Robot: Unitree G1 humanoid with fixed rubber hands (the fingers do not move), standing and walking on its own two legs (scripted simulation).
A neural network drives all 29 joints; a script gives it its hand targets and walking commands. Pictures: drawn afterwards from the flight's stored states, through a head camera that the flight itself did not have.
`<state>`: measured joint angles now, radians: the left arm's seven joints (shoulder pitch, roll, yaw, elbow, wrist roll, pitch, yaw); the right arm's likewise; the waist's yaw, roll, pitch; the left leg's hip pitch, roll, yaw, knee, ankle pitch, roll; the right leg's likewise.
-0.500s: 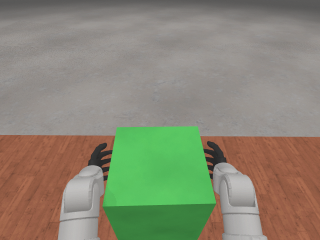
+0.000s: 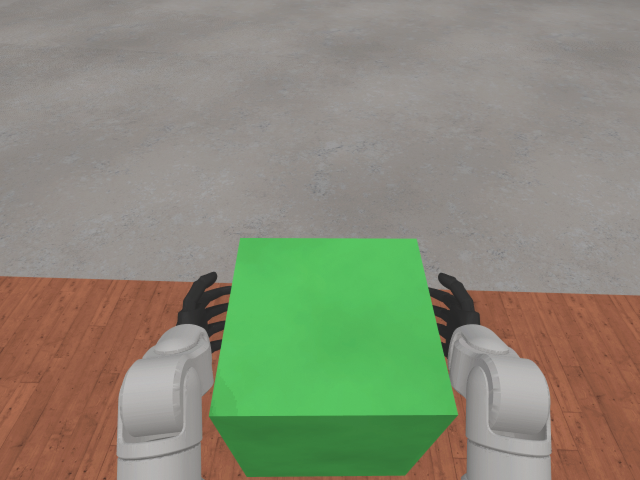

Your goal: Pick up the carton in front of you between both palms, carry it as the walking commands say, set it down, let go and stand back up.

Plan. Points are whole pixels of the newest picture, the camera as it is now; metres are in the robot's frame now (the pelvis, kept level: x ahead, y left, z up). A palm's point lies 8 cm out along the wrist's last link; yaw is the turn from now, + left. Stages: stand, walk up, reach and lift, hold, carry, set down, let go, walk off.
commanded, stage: carry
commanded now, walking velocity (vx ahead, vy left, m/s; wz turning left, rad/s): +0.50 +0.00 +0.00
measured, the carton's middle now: (327, 363) +0.27 -0.01 +0.03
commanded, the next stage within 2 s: none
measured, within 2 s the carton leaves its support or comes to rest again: neither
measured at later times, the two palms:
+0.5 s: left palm (221, 166) +0.61 +0.15 +0.09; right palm (392, 165) +0.60 -0.15 +0.10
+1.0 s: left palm (254, 64) +1.01 +0.12 +0.12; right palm (376, 66) +1.01 -0.18 +0.11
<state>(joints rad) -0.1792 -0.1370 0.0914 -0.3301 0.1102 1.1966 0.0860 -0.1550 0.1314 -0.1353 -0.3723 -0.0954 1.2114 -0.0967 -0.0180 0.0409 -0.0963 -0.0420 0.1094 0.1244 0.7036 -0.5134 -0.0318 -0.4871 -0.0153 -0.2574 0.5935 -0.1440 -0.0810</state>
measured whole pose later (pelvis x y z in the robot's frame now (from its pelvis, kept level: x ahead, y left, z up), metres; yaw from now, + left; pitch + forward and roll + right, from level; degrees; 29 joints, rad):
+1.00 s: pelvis +0.65 -0.02 +0.00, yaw -1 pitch +3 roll +0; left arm -0.63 -0.02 0.18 0.03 0.07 1.19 0.12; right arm -0.64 -0.02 -0.17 0.03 -0.04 1.20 -0.12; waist 0.02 0.04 0.01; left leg -0.22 0.03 0.08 1.00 -0.57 0.00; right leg -0.55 -0.01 -0.18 0.64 -0.16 -0.11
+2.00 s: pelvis +0.80 -0.01 +0.02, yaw -2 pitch +5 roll +0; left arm -0.67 -0.01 0.22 0.12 0.06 1.21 0.13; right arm -0.67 0.02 -0.21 0.13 -0.06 1.20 -0.13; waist 0.00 -0.01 -0.04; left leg -0.31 0.00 0.08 0.58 -0.35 0.03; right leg -0.32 0.00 -0.10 0.57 -0.34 -0.04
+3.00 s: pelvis +0.92 -0.03 +0.00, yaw -1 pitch +4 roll +0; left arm -0.67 -0.03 0.21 0.19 0.08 1.19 0.13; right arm -0.67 -0.01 -0.22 0.18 -0.04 1.21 -0.14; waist 0.04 0.01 -0.05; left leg -0.45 0.00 0.01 1.16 -0.51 0.05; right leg -0.43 0.03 -0.11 0.68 -0.33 -0.10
